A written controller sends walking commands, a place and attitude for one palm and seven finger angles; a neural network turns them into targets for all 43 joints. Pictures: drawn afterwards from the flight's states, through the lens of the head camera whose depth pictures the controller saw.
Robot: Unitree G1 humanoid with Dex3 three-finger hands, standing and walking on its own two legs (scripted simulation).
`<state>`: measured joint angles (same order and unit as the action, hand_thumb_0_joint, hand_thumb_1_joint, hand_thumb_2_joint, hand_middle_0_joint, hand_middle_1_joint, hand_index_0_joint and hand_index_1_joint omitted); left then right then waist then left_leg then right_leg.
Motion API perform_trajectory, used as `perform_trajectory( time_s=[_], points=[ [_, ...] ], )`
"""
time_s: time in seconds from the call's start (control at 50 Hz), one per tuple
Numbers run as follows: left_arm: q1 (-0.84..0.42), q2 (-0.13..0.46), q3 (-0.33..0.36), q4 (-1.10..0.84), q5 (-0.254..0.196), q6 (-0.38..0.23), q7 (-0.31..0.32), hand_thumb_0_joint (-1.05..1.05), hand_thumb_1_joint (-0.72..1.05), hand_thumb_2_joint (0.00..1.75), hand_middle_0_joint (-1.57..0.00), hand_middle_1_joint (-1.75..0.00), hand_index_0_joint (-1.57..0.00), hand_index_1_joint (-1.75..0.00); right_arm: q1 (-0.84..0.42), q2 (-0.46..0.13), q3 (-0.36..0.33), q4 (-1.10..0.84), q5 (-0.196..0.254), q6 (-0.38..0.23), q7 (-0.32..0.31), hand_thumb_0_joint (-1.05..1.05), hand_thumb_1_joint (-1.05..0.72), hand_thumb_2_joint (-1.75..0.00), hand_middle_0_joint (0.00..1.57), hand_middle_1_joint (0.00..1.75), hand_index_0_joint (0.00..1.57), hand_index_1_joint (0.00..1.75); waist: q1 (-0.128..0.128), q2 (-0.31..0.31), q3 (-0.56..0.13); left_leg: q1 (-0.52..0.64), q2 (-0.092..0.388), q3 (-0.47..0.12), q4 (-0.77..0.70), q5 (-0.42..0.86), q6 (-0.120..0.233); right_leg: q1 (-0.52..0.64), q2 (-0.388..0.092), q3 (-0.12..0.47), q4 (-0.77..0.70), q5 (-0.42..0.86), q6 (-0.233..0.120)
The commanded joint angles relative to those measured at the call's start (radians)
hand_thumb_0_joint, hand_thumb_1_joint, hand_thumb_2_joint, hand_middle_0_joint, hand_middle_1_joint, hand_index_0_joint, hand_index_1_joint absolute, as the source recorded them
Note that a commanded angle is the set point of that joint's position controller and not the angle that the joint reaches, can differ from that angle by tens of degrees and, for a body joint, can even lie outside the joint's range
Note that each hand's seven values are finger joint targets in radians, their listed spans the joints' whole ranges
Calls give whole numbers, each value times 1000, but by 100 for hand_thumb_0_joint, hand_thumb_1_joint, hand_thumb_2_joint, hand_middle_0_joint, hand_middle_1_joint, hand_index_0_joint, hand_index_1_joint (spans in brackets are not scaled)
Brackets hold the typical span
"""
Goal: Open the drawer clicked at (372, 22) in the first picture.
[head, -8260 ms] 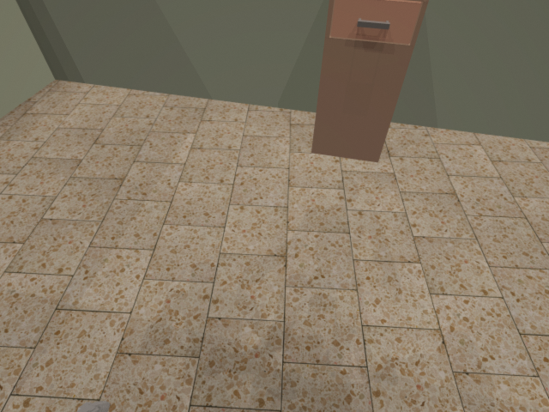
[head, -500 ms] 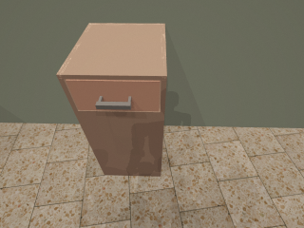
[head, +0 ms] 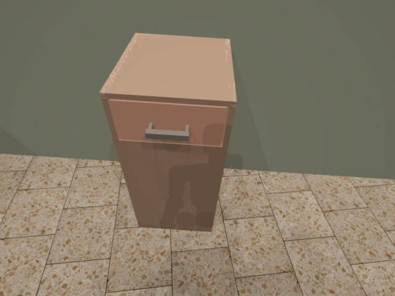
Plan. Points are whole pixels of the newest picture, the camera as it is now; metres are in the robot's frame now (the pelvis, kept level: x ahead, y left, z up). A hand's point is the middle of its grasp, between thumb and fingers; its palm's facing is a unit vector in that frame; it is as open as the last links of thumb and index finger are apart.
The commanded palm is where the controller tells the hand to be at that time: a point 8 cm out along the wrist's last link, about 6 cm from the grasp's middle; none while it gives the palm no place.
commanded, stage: shuffle to correct the standing spot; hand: left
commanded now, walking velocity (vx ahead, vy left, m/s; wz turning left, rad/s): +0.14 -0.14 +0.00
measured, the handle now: (168, 130) +0.58 +0.13 -0.02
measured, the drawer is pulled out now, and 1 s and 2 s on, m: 0.00 0.00 0.00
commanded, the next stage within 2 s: come to a stop and stand still in 0.54 s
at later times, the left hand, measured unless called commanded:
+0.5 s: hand out of the picture -0.05 +0.13 -0.19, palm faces +0.06 -0.99 -0.10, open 7.4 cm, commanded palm none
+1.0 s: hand out of the picture +0.14 +0.11 -0.18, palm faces +0.08 -0.97 -0.21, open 7.2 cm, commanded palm none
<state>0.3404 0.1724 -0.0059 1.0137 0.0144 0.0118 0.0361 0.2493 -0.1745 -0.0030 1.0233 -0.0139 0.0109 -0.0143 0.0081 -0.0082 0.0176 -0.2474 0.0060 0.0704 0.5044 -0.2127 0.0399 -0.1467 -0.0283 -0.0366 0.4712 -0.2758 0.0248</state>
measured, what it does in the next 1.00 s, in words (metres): walks ahead: right foot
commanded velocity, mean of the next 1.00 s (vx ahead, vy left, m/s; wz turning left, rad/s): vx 0.04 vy -0.03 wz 0.00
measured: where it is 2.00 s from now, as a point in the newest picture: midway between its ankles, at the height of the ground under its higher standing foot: outside the picture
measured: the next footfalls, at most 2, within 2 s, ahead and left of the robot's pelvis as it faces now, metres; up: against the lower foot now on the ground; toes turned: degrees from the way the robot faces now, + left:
right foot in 0.76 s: +0.15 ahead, -0.20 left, +0.00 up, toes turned -9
left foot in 1.02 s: +0.13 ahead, +0.01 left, +0.00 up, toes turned +0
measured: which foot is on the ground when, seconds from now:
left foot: down 0.00-0.76, up 0.78-1.00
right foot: down 0.00-0.46, up 0.48-0.74, down 0.76-1.00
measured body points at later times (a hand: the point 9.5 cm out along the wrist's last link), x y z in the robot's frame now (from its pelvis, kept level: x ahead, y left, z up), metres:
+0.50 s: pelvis +0.02 -0.01 -0.01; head +0.02 +0.01 +0.44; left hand -0.06 +0.19 -0.18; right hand +0.01 -0.24 -0.16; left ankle +0.04 +0.08 -0.74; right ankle -0.01 -0.13 -0.72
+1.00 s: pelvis +0.08 -0.06 -0.01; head +0.10 -0.06 +0.44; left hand +0.14 +0.17 -0.16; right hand +0.09 -0.30 -0.16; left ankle +0.09 +0.02 -0.73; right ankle +0.11 -0.19 -0.74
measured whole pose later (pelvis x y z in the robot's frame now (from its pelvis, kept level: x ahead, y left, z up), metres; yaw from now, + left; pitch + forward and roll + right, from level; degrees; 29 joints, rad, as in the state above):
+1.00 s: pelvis +0.08 -0.06 -0.01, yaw +1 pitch -2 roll -1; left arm 0.20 0.14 0.05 1.00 0.02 0.01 0.05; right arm 0.27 -0.16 -0.05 1.06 -0.01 0.04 -0.03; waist 0.00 0.02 0.08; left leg -0.28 0.03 0.11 0.64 -0.38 -0.02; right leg -0.26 -0.07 -0.15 0.55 -0.25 0.00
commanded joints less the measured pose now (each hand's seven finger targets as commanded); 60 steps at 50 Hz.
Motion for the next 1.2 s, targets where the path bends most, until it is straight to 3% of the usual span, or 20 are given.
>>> perform_trajectory(
  time_s=[0.0,0.12,0.2,0.28,0.3,0.38,0.4,0.44,0.46,0.58,0.68,0.72,0.74,0.82,0.9,0.98,1.02,1.04,1.1,1.18],
  points=[
    [81,75,16,-12,9,-16,1,0,90,90,-20,-30,-20,-30,53,-130,-28,-21,-4,-14,-5,0,-90,-90,20,30,20,30,-11,34,41,-29,119,-173,-221,-237,5,-68,-39,30,-83,-47,-32],
    [153,33,30,8,26,16,-24,0,90,90,-20,-30,-20,-30,61,-190,-62,-10,-12,5,-21,0,-90,-90,20,30,20,30,5,107,86,-140,232,-290,-350,-521,66,-83,23,-51,87,-121,-41],
    [226,14,45,31,21,18,-33,0,90,90,-20,-30,-20,-30,53,-162,-64,0,-16,6,-26,0,-90,-90,20,30,20,30,29,73,83,-195,183,-201,-283,-472,40,11,23,-46,-31,-109,-58],
    [229,91,66,36,12,-4,-12,0,90,90,-20,-30,-20,-30,55,-40,-39,-16,-9,-4,-17,0,-90,-90,20,30,20,30,22,-238,116,-273,10,28,174,-210,-7,-41,-205,323,-307,-408,-171],
    [213,87,66,33,7,-13,-8,0,90,90,-20,-30,-20,-30,44,-39,-40,-19,-9,-11,-14,0,-90,-90,20,30,20,30,13,-186,103,-258,25,14,270,-198,-1,-57,-232,346,-312,-348,-205],
    [119,61,57,25,14,-14,-13,0,90,90,-20,-30,-20,-30,165,-9,-33,22,-6,-32,-12,0,-90,-90,20,30,20,30,-66,-80,86,-5,43,52,38,-130,-4,-201,-139,137,-139,-168,-167],
    [126,32,51,28,8,-10,-19,0,90,90,-20,-30,-20,-30,227,-35,-36,49,-6,-40,-20,0,-90,-90,20,30,20,30,-74,12,83,107,82,-21,-59,-130,5,-279,-74,83,-27,-151,-133],
    [102,-20,43,-13,15,-10,-34,0,90,90,-20,-30,-20,-30,341,-185,-78,68,-19,-40,-39,0,-90,-90,20,30,20,30,-106,273,96,190,417,-488,-338,-388,143,-504,31,-54,335,-237,-53],
    [35,2,51,-32,30,1,-37,0,90,90,-20,-30,-20,-30,314,-191,-81,66,-19,-40,-40,0,-90,-90,20,30,20,30,-103,226,158,66,453,-510,-401,-492,173,-502,-26,9,483,-225,-59],
    [38,-43,57,-23,18,-1,-58,0,90,90,-20,-30,-20,-30,152,-129,-68,32,-21,-62,-37,0,-90,-90,20,30,20,30,-23,100,88,-50,314,-168,-329,-134,129,-290,-79,-18,310,-54,-21],
    [83,-37,59,0,16,-10,-44,0,90,90,-20,-30,-20,-30,141,-104,-69,43,-19,-35,-31,0,-90,-90,20,30,20,30,10,87,70,-115,221,-78,-160,-116,60,-39,-5,-105,17,99,-7],
    [145,56,68,24,12,-33,-16,0,90,90,-20,-30,-20,-30,165,-7,-43,42,-6,-31,-19,0,-90,-90,20,30,20,30,29,-115,17,-213,74,42,58,-202,-23,116,-183,118,-113,179,-59],
    [132,120,71,15,7,-37,-9,0,90,90,-20,-30,-20,-30,186,28,-33,32,0,-23,-15,0,-90,-90,20,30,20,30,10,-184,-26,-173,45,52,143,-296,-37,73,-308,207,-181,230,-108],
    [-22,100,61,-8,8,-39,11,0,90,90,-20,-30,-20,-30,180,13,-38,56,10,4,-18,0,-90,-90,20,30,20,30,-25,-187,14,-98,73,-11,223,-253,-48,-34,-299,123,-114,664,-166],
    [-20,151,95,-23,11,-18,25,0,90,90,-20,-30,-20,-30,135,-15,-50,24,3,19,-17,0,-90,-90,20,30,20,30,9,-145,-37,-130,30,20,189,-220,-69,86,-324,113,-40,881,-204],
    [-104,145,99,-59,5,7,22,0,90,90,-20,-30,-20,-30,163,-36,-58,6,1,23,-10,0,-90,-90,20,30,20,30,-35,-102,-37,71,53,16,-50,59,-55,-99,-259,56,19,527,-141],
    [-70,55,79,-81,5,24,15,0,90,90,-20,-30,-20,-30,126,-128,-69,-29,-10,13,-5,0,-90,-90,20,30,20,30,-19,246,-34,80,280,-211,-177,463,51,-197,-48,-83,202,-52,-25],
    [-96,48,72,-75,9,33,18,0,90,90,-20,-30,-20,-30,85,-139,-72,-37,-11,9,-12,0,-90,-90,20,30,20,30,-35,274,-4,-11,315,-237,-251,444,112,-186,-14,-29,399,-254,-19],
    [-53,44,74,-44,10,30,5,0,90,90,-20,-30,-20,-30,-27,-124,-58,-66,-15,6,-20,0,-90,-90,20,30,20,30,5,149,15,5,263,-158,-232,308,150,-244,-22,31,554,-185,-22],
    [-46,30,58,-35,13,25,-1,0,90,90,-20,-30,-20,-30,-6,-117,-57,-57,-10,-2,-21,0,-90,-90,20,30,20,30,-15,105,-29,115,251,-155,-234,265,150,-224,-33,-1,382,-172,-3]
  ],
)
